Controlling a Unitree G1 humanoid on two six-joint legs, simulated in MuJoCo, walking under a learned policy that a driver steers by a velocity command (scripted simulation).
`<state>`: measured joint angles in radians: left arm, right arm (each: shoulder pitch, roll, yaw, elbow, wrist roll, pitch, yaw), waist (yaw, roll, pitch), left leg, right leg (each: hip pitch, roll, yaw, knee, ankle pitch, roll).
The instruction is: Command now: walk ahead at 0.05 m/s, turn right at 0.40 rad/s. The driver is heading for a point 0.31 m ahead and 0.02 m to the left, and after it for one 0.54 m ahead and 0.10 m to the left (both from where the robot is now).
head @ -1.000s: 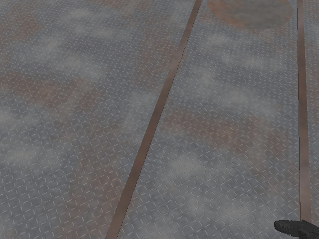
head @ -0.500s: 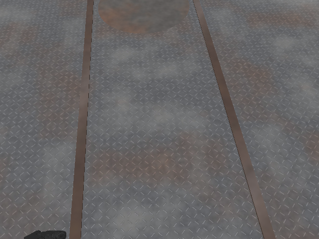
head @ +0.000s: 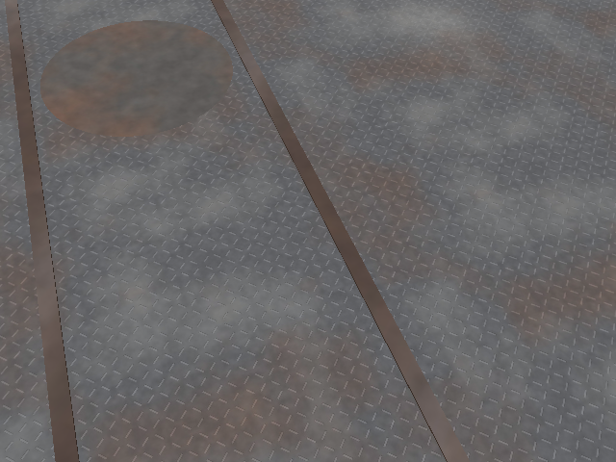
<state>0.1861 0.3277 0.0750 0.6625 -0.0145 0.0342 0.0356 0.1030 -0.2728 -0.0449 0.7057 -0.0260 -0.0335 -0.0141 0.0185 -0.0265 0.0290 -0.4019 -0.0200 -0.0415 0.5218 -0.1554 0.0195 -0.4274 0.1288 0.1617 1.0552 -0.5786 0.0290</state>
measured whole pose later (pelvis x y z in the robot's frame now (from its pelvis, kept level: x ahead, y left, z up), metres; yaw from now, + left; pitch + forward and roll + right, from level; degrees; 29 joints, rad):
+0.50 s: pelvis +0.07 -0.01 +0.02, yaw -4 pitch +1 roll +0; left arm 0.36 0.27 0.05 0.77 -0.01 -0.02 0.02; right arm 0.18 -0.31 -0.06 0.79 0.02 -0.06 0.03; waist 0.05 0.01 -0.02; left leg -0.43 0.03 0.02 0.69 -0.28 0.00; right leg -0.11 -0.01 0.07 0.34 -0.26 0.00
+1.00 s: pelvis +0.27 +0.00 +0.01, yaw -2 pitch +2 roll +1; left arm 0.05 0.26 0.04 0.67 -0.02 -0.08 -0.04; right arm 0.42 -0.27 -0.04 0.88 0.02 -0.06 0.00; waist -0.11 -0.04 0.03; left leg 0.06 -0.04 0.00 0.21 -0.32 0.03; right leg -0.62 -0.06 0.03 0.55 0.04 0.00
